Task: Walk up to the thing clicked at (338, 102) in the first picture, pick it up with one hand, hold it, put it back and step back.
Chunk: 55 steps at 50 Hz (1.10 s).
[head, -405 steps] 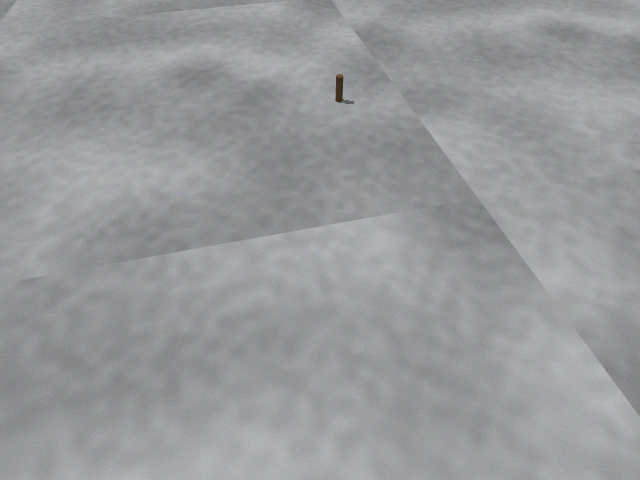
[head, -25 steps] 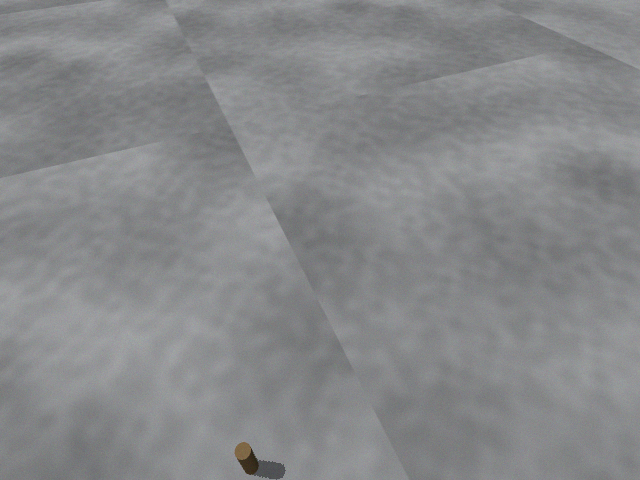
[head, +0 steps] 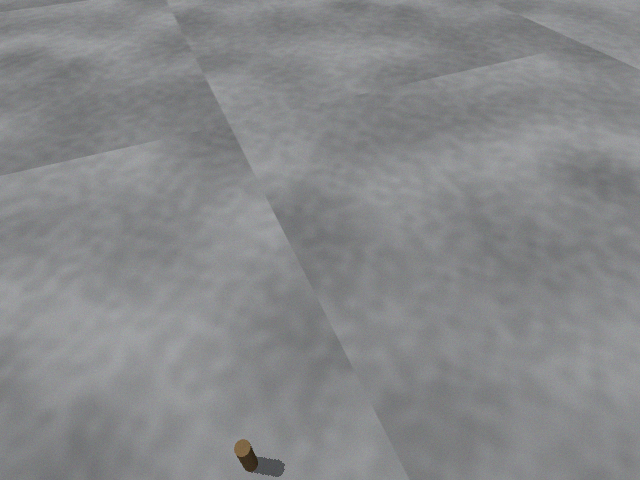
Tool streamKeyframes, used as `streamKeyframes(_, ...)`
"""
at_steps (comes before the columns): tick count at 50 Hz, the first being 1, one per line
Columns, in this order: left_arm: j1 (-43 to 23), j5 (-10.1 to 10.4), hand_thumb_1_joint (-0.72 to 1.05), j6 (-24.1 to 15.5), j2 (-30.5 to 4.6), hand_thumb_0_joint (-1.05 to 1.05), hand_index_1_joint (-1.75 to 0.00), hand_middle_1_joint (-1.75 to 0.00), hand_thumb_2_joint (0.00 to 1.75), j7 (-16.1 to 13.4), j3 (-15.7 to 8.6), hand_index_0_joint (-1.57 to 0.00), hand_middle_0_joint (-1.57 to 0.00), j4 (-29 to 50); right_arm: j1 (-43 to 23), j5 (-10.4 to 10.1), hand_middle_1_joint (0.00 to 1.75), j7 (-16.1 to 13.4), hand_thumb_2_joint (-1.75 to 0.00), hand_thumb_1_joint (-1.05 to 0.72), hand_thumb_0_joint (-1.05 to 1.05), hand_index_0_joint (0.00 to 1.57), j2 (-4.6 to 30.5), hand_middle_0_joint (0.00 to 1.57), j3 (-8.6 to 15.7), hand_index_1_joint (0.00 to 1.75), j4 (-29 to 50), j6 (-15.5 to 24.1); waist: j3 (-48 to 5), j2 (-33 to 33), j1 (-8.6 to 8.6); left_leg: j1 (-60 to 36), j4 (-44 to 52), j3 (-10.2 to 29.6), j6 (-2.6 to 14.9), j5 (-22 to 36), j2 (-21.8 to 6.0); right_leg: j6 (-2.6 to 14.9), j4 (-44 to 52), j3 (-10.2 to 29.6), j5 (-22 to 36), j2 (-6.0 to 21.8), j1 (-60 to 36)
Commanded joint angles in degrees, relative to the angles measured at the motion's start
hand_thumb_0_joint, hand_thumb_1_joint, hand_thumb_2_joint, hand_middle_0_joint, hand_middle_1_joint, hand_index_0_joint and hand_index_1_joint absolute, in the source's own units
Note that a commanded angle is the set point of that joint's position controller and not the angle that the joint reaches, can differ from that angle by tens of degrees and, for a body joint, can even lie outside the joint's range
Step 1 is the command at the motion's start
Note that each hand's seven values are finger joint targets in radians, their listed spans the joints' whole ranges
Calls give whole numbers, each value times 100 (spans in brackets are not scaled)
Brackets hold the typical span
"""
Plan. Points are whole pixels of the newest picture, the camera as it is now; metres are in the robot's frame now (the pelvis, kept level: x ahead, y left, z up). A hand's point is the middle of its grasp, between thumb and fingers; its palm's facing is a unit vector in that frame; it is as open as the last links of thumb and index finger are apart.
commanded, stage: stand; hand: left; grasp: from the side
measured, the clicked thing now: (246, 456) +0.35 +0.22 -0.71
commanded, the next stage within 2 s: go down in 0.72 s
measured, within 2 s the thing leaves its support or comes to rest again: neither
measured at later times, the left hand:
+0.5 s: hand out of the picture +0.07 +0.26 -0.16, palm faces -0.02 -0.94 -0.34, open 7.4 cm
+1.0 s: hand out of the picture +0.13 +0.26 -0.16, palm faces +0.05 -0.95 -0.32, open 9.4 cm
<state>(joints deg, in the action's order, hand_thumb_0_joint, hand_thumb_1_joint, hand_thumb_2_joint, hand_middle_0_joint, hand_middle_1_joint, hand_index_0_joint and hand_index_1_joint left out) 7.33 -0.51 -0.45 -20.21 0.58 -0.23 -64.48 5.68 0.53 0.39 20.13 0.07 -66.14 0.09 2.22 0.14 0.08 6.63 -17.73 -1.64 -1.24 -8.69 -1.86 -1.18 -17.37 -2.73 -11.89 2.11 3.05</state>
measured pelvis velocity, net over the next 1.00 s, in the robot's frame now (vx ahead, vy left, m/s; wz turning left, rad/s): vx -0.01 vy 0.00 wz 0.00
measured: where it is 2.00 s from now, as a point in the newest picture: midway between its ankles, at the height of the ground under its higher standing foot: outside the picture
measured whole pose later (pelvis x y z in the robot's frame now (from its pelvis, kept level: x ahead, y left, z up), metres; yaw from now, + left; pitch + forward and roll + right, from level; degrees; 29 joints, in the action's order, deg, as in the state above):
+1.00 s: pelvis -0.01 +0.00 -0.01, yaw +0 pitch +3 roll +0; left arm -2.2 -1.9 -1.4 -19.3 1.0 -6.8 -63.1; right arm 11.0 -2.3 -1.9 16.6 0.4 -49.7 2.4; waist 2.3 0.7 -0.5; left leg 19.4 -28.1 -1.2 -0.7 -12.1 -1.9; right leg -1.3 -27.6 -2.7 -15.3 2.4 15.6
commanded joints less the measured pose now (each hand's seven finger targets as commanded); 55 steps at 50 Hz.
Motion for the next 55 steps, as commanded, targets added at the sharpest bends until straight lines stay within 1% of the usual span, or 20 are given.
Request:
streamKeyframes(1,-233,-10,90,-112,-1236,0,-30,-30,90,-106,-213,-20,-20,357,-289,9,30,-72,-90,-90,0,20,1212,20,215,30,378,151,-328,-16,-1,-216,179,522,174,898,-658,183,334,480,733,639,248)
streamKeyframes(6,-266,-7,90,-98,-1247,0,-30,-30,90,-100,-222,-20,-20,349,-217,4,30,-79,-90,-90,0,20,1200,20,193,30,377,155,-206,-30,-29,-78,279,537,165,735,-627,179,324,484,636,646,220)
streamKeyframes(9,-209,-8,90,-113,-1240,0,-30,-30,90,-102,-213,-20,-20,370,-246,11,30,-73,-90,-90,0,20,1238,20,211,30,404,163,-374,-45,3,-251,190,531,188,991,-653,168,310,482,817,654,217)
streamKeyframes(20,-195,-9,90,-111,-1224,0,-30,-30,90,-100,-199,-20,-20,391,-198,14,30,-78,-90,-90,0,20,1239,20,218,30,401,154,-281,-28,-11,-192,185,502,195,819,-635,187,343,524,738,660,258)
streamKeyframes(24,-219,-12,90,-120,-1261,0,-30,-30,90,-106,-201,-20,-20,404,-225,7,30,-71,-90,-90,0,20,1207,20,211,30,432,154,-342,-12,-16,-216,164,519,199,966,-648,183,301,498,863,658,218)
streamKeyframes(34,-159,-13,90,-106,-1222,0,-30,-30,90,-95,-189,-20,-20,381,-214,-2,30,-69,-90,-90,0,20,1237,20,217,30,397,148,-206,-57,-1,-123,242,526,189,607,-617,181,377,505,539,638,281)
streamKeyframes(37,-171,-25,90,-110,-1241,0,-30,-30,90,-91,-203,-20,-20,407,-233,15,30,-75,-90,-90,0,20,1249,20,218,30,424,167,-355,-121,-1,-243,195,495,199,887,-636,184,314,512,825,658,235)
streamKeyframes(40,-170,-25,90,-107,-1218,0,-30,-30,90,-105,-193,-20,-20,396,-266,5,30,-76,-90,-90,0,20,1248,20,228,30,417,162,-335,-25,5,-319,178,531,203,1011,-678,182,277,465,797,638,283)
streamKeyframes(41,-195,-13,82,-104,-1250,0,-22,-22,82,-108,-204,-27,-28,406,-238,9,30,-79,-92,-96,0,20,1245,21,234,30,419,159,-380,26,-5,-314,156,516,197,1038,-665,181,265,475,831,639,259)
streamKeyframes(42,-2205,301,74,-624,-248,0,-14,-14,74,-184,-210,-19,-20,2417,-1,-419,30,-194,-92,-98,0,20,268,20,-26,30,2036,438,181,-242,-717,466,-174,-186,180,-37,187,163,-103,165,501,-159,1591)
streamKeyframes(43,-2708,298,66,-579,-578,0,-6,-6,66,-234,-327,-11,-12,2047,281,-421,30,-254,-92,-96,0,20,445,20,11,30,1744,415,-42,-31,-501,422,-237,-159,197,-145,195,149,-121,98,357,-121,1267)
streamKeyframes(44,-1639,159,58,-360,-1080,0,-5,-6,58,-246,-661,-3,-4,1005,547,-434,30,-316,-92,-96,0,20,640,20,131,30,1755,363,-28,136,-351,548,-302,-160,195,-209,181,172,-169,22,163,-183,1237)
streamKeyframes(45,-1400,50,50,-260,-1250,0,-5,-7,50,-187,-789,-1,0,630,611,-409,30,-319,-92,-96,0,20,643,20,197,30,1850,336,-198,184,-279,715,-489,-143,197,-174,204,196,-282,2,105,-193,1336)
streamKeyframes(46,-1829,-22,42,-240,-1332,0,-5,-7,42,-125,-853,-2,-1,705,663,-393,30,-331,-92,-97,0,20,611,20,221,30,2019,355,-343,308,-265,828,-666,-107,217,-77,180,201,-475,-1,196,-201,1470)
streamKeyframes(47,-1967,-146,34,-293,-1526,0,-7,-8,34,-72,-1055,-1,0,680,679,-303,30,-352,-92,-95,0,20,645,20,332,30,2135,392,-777,256,-173,782,-860,-93,205,33,171,199,-705,25,317,-187,1451)
streamKeyframes(48,-1408,-268,26,-219,-1447,0,-7,-8,26,-30,-1127,-2,-1,374,861,-253,30,-342,-91,-95,0,20,604,20,388,30,2201,399,-994,138,-145,907,-1029,-97,191,145,212,205,-860,38,448,-159,1465)
streamKeyframes(50,-768,-419,16,-104,-1394,0,-7,-8,21,65,-1374,-3,-2,453,970,-168,30,-257,-91,-92,0,20,553,20,484,30,2433,427,-1346,-239,125,1158,-1311,-106,137,373,253,251,-1209,51,545,-175,1465)
streamKeyframes(52,-623,-422,2,19,-1302,0,-8,-9,17,65,-1450,-5,-4,636,946,-171,30,-243,-90,-91,0,20,484,20,486,30,2671,457,-1420,-295,123,1271,-1385,-76,118,435,250,252,-1325,39,540,-214,1539)
streamKeyframes(53,-672,-421,-2,93,-1184,0,-9,-11,18,91,-1399,-5,-4,785,937,-187,30,-230,-90,-91,0,20,462,20,495,30,2783,463,-1466,-297,56,1288,-1468,-68,122,524,234,248,-1433,38,624,-218,1628)
streamKeyframes(55,-713,-402,-12,210,-1195,0,-15,-17,21,132,-1496,-5,-4,986,867,-193,30,-202,-90,-90,0,20,449,20,500,30,2983,474,-1314,-220,-6,1539,-1655,-4,115,446,184,250,-1600,2,462,-254,1958)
